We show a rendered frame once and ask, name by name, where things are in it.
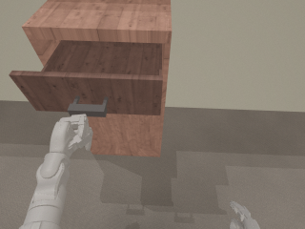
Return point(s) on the right robot hand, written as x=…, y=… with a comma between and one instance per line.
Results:
x=244, y=215

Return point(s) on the handle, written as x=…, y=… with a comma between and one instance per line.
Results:
x=91, y=110

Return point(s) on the left robot hand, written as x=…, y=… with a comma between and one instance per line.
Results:
x=66, y=140

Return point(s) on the drawer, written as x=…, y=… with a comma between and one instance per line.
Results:
x=129, y=74

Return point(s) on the robot left forearm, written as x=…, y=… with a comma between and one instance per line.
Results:
x=48, y=200

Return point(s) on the cabinet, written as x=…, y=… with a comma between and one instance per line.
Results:
x=131, y=21

